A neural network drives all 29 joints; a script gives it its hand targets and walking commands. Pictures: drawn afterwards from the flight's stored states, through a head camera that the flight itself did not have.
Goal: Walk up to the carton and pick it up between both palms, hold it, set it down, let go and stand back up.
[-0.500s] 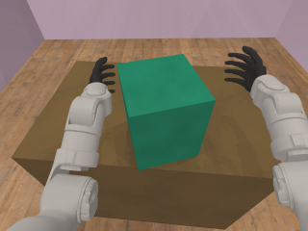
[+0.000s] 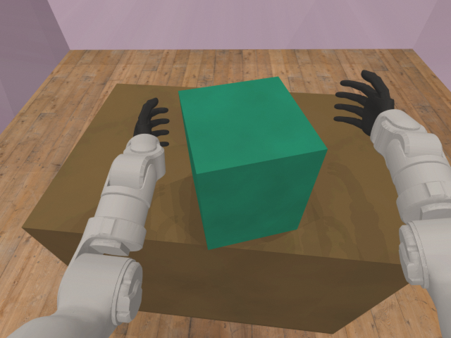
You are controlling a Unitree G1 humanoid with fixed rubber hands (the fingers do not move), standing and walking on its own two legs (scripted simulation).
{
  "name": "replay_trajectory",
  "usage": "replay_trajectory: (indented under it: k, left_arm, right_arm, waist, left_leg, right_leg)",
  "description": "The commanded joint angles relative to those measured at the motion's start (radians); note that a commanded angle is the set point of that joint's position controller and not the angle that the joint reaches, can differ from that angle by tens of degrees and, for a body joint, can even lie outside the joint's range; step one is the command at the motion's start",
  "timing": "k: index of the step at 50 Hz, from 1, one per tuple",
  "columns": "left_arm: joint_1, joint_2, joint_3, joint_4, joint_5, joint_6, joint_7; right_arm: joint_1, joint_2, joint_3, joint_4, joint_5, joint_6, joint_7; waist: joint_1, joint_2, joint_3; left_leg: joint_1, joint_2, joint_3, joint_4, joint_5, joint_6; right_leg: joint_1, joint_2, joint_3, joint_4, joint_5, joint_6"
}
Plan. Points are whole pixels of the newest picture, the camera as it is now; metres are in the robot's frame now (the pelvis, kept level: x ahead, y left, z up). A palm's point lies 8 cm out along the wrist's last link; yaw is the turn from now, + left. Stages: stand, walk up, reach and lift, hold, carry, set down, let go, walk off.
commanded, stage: reach and lift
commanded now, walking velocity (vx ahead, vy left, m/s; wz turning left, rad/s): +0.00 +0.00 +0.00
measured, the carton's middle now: (242, 165) +0.44 +0.04 +0.05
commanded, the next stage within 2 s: none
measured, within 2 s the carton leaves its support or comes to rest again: neither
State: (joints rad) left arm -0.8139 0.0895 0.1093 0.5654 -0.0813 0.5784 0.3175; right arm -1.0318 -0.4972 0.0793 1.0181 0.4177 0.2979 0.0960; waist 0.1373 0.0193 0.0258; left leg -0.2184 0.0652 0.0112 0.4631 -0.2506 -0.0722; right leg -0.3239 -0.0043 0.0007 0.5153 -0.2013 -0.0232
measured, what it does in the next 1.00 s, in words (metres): stands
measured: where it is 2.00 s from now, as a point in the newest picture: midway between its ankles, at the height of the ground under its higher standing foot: outside the picture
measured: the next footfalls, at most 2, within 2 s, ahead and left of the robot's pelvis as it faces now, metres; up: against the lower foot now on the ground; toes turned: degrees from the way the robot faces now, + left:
none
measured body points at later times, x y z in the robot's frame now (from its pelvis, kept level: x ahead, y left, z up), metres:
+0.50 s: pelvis +0.01 +0.00 +0.00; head +0.08 -0.02 +0.44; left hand +0.42 +0.21 +0.08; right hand +0.50 -0.16 +0.09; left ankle -0.01 +0.16 -0.74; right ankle +0.04 -0.11 -0.74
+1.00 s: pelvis +0.00 +0.00 +0.00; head +0.06 -0.03 +0.44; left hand +0.41 +0.18 +0.08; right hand +0.48 -0.12 +0.09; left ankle -0.01 +0.16 -0.74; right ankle +0.04 -0.11 -0.74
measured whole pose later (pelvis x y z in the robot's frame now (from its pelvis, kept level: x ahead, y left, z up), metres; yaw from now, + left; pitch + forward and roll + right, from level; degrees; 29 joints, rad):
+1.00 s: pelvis +0.00 +0.00 +0.00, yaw +0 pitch +9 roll +1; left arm -0.70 -0.01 0.11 0.72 -0.09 0.12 0.30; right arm -0.97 -0.26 0.08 1.14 0.33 -0.03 0.02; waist 0.14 0.04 -0.04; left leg -0.38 0.07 0.01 0.46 -0.23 -0.07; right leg -0.48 0.00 0.00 0.51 -0.18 -0.02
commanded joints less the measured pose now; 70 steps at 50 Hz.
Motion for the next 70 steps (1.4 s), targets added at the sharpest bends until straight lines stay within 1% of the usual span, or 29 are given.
replay_trajectory:
  k: [1,3,5,7,12,13,16,17,18,21,25,28,29,33,34,35,36,38,39,40,45,50,54,56,58,60,64,67,70]
  left_arm:
    - [-0.393,0.061,0.100,-0.114,0.000,-0.147,-0.040]
    - [-0.405,0.049,0.085,-0.118,-0.002,-0.198,-0.041]
    - [-0.423,0.044,0.064,-0.123,-0.014,-0.248,-0.041]
    - [-0.420,0.049,0.050,-0.089,-0.022,-0.295,-0.041]
    - [-0.418,0.047,0.020,0.014,-0.052,-0.400,-0.046]
    - [-0.416,0.049,0.019,0.022,-0.059,-0.420,-0.045]
    - [-0.399,0.016,-0.011,0.031,-0.083,-0.471,-0.044]
    - [-0.398,0.028,0.000,0.024,-0.083,-0.485,-0.048]
    - [-0.383,0.028,0.012,0.020,-0.072,-0.491,-0.049]
    - [-0.327,0.009,0.021,-0.008,-0.059,-0.506,-0.062]
    - [-0.253,-0.014,0.043,-0.019,-0.025,-0.509,-0.077]
    - [-0.236,-0.047,0.064,-0.043,0.003,-0.520,-0.084]
    - [-0.244,-0.037,0.080,-0.035,0.010,-0.522,-0.086]
    - [-0.247,-0.105,0.087,-0.069,0.040,-0.538,-0.087]
    - [-0.255,-0.127,0.078,-0.076,0.044,-0.541,-0.085]
    - [-0.264,-0.123,0.089,-0.070,0.049,-0.542,-0.084]
    - [-0.279,-0.154,0.074,-0.094,0.053,-0.544,-0.079]
    - [-0.299,-0.153,0.082,-0.081,0.055,-0.543,-0.073]
    - [-0.305,-0.154,0.083,-0.083,0.060,-0.537,-0.066]
    - [-0.316,-0.151,0.088,-0.066,0.062,-0.534,-0.063]
    - [-0.381,-0.155,0.084,-0.040,0.073,-0.496,-0.027]
    - [-0.450,-0.178,0.044,-0.035,0.051,-0.465,0.009]
    - [-0.472,-0.199,0.014,-0.018,0.031,-0.449,0.026]
    - [-0.477,-0.193,0.025,-0.023,0.030,-0.444,0.029]
    - [-0.467,-0.199,0.024,-0.017,0.035,-0.446,0.029]
    - [-0.453,-0.204,0.037,-0.016,0.040,-0.443,0.028]
    - [-0.432,-0.221,0.045,-0.010,0.053,-0.455,0.019]
    - [-0.417,-0.238,0.048,-0.004,0.064,-0.460,0.016]
    - [-0.441,-0.234,0.054,-0.007,0.069,-0.475,0.016]
  right_arm:
    - [-0.435,-0.103,0.039,0.024,-0.004,-0.111,0.037]
    - [-0.443,-0.093,0.031,0.022,-0.016,-0.145,0.041]
    - [-0.440,-0.079,0.016,0.023,-0.027,-0.173,0.045]
    - [-0.438,-0.065,0.020,0.029,-0.033,-0.201,0.049]
    - [-0.449,-0.037,0.017,0.034,-0.062,-0.261,0.038]
    - [-0.458,-0.043,0.017,0.010,-0.062,-0.280,0.031]
    - [-0.460,-0.049,0.007,-0.015,-0.076,-0.325,0.015]
    - [-0.459,-0.057,0.009,-0.044,-0.075,-0.336,0.006]
    - [-0.457,-0.064,0.016,-0.041,-0.072,-0.348,0.001]
    - [-0.429,-0.064,0.035,-0.049,-0.070,-0.372,-0.014]
    - [-0.403,-0.048,0.074,-0.068,-0.062,-0.405,-0.024]
    - [-0.388,-0.002,0.081,-0.083,-0.083,-0.419,-0.029]
    - [-0.394,0.008,0.080,-0.085,-0.093,-0.419,-0.032]
    - [-0.408,0.086,0.084,-0.064,-0.107,-0.420,-0.033]
    - [-0.409,0.108,0.083,-0.059,-0.105,-0.419,-0.032]
    - [-0.428,0.114,0.081,-0.072,-0.112,-0.419,-0.034]
    - [-0.434,0.129,0.067,-0.050,-0.116,-0.417,-0.034]
    - [-0.449,0.139,0.060,-0.048,-0.122,-0.409,-0.038]
    - [-0.463,0.133,0.044,-0.040,-0.128,-0.404,-0.043]
    - [-0.464,0.141,0.044,-0.042,-0.137,-0.397,-0.049]
    - [-0.510,0.124,-0.015,-0.017,-0.178,-0.372,-0.092]
    - [-0.550,0.154,-0.019,-0.021,-0.166,-0.335,-0.119]
    - [-0.564,0.170,-0.009,-0.028,-0.143,-0.313,-0.130]
    - [-0.582,0.172,0.003,-0.065,-0.135,-0.313,-0.138]
    - [-0.575,0.190,0.012,-0.079,-0.129,-0.311,-0.145]
    - [-0.576,0.195,0.021,-0.104,-0.127,-0.311,-0.153]
    - [-0.582,0.218,0.036,-0.136,-0.113,-0.320,-0.161]
    - [-0.573,0.230,0.045,-0.124,-0.107,-0.322,-0.161]
    - [-0.588,0.242,0.038,-0.139,-0.113,-0.324,-0.163]
  waist:
    - [0.108,-0.060,-0.524]
    - [0.106,-0.061,-0.537]
    - [0.094,-0.040,-0.576]
    - [0.102,-0.038,-0.574]
    - [0.094,-0.048,-0.639]
    - [0.099,-0.051,-0.675]
    - [0.086,-0.040,-0.776]
    - [0.088,-0.052,-0.817]
    - [0.096,-0.042,-0.844]
    - [0.090,-0.051,-0.894]
    - [0.100,-0.087,-0.889]
    - [0.100,-0.126,-0.858]
    - [0.108,-0.144,-0.841]
    - [0.105,-0.130,-0.815]
    - [0.102,-0.119,-0.815]
    - [0.111,-0.129,-0.815]
    - [0.097,-0.107,-0.816]
    - [0.101,-0.100,-0.808]
    - [0.099,-0.083,-0.807]
    - [0.098,-0.095,-0.781]
    - [0.080,-0.073,-0.754]
    - [0.081,-0.054,-0.740]
    - [0.076,-0.052,-0.747]
    - [0.092,-0.065,-0.774]
    - [0.094,-0.060,-0.796]
    - [0.098,-0.077,-0.815]
    - [0.094,-0.076,-0.843]
    - [0.093,-0.076,-0.838]
    - [0.103,-0.081,-0.842]
  left_leg:
    - [-0.107,-0.061,0.075,-0.091,0.325,-0.009]
    - [-0.113,-0.055,0.071,-0.080,0.316,-0.011]
    - [-0.130,-0.057,0.073,-0.070,0.297,-0.014]
    - [-0.145,-0.057,0.073,-0.060,0.285,-0.013]
    - [-0.203,-0.061,0.073,-0.045,0.238,-0.005]
    - [-0.200,-0.061,0.074,-0.035,0.264,-0.009]
    - [-0.168,-0.062,0.072,-0.004,0.369,-0.023]
    - [-0.165,-0.064,0.077,0.007,0.398,-0.023]
    - [-0.150,-0.063,0.077,0.015,0.457,-0.031]
    - [-0.119,-0.066,0.078,0.034,0.577,-0.042]
    - [-0.148,-0.077,0.085,0.024,0.646,-0.035]
    - [-0.228,-0.087,0.094,-0.010,0.602,-0.015]
    - [-0.268,-0.091,0.097,-0.023,0.559,-0.005]
    - [-0.241,-0.083,0.093,-0.038,0.547,-0.005]
    - [-0.222,-0.079,0.088,-0.039,0.545,-0.007]
    - [-0.222,-0.077,0.086,-0.035,0.543,-0.006]
    - [-0.180,-0.069,0.081,-0.031,0.546,-0.013]
    - [-0.156,-0.063,0.077,-0.021,0.538,-0.015]
    - [-0.150,-0.059,0.073,-0.021,0.528,-0.018]
    - [-0.153,-0.061,0.076,-0.020,0.515,-0.014]
    - [-0.134,-0.050,0.061,-0.016,0.464,-0.023]
    - [-0.106,-0.042,0.050,-0.002,0.406,-0.027]
    - [-0.087,-0.038,0.040,0.017,0.408,-0.030]
    - [-0.085,-0.036,0.043,0.030,0.434,-0.029]
    - [-0.081,-0.036,0.041,0.042,0.468,-0.031]
    - [-0.079,-0.038,0.042,0.047,0.495,-0.027]
    - [-0.085,-0.039,0.039,0.056,0.540,-0.025]
    - [-0.072,-0.036,0.036,0.061,0.581,-0.029]
    - [-0.098,-0.038,0.041,0.057,0.546,-0.021]
  right_leg:
    - [0.285,0.088,0.021,-0.133,0.267,-0.013]
    - [0.256,0.089,0.015,-0.122,0.246,-0.015]
    - [0.236,0.088,0.010,-0.115,0.231,-0.020]
    - [0.209,0.088,0.009,-0.106,0.200,-0.019]
    - [0.176,0.079,0.010,-0.087,0.164,-0.020]
    - [0.171,0.080,0.007,-0.077,0.192,-0.018]
    - [0.158,0.086,0.001,-0.061,0.298,-0.018]
    - [0.180,0.087,0.003,-0.062,0.341,-0.015]
    - [0.198,0.091,0.001,-0.058,0.389,-0.015]
    - [0.251,0.094,-0.003,-0.052,0.539,-0.008]
    - [0.350,0.086,0.004,-0.041,0.708,0.001]
    - [0.425,0.068,0.013,-0.028,0.784,0.013]
    - [0.443,0.060,0.020,-0.023,0.777,0.018]
    - [0.417,0.059,0.015,-0.034,0.726,0.024]
    - [0.396,0.062,0.011,-0.041,0.699,0.022]
    - [0.387,0.064,0.012,-0.044,0.674,0.021]
    - [0.340,0.072,0.003,-0.054,0.623,0.016]
    - [0.294,0.078,0.004,-0.074,0.540,0.006]
    - [0.268,0.079,0.002,-0.080,0.499,0.003]
    - [0.261,0.079,0.004,-0.086,0.473,0.001]
    - [0.180,0.094,-0.012,-0.104,0.329,-0.014]
    - [0.088,0.102,-0.018,-0.121,0.206,-0.031]
    - [0.050,0.102,-0.016,-0.121,0.184,-0.040]
    - [0.057,0.103,-0.011,-0.116,0.211,-0.036]
    - [0.066,0.102,-0.009,-0.108,0.249,-0.031]
    - [0.087,0.103,-0.003,-0.106,0.283,-0.027]
    - [0.117,0.098,0.002,-0.095,0.338,-0.020]
    - [0.115,0.102,0.000,-0.097,0.362,-0.022]
    - [0.126,0.093,0.007,-0.091,0.344,-0.015]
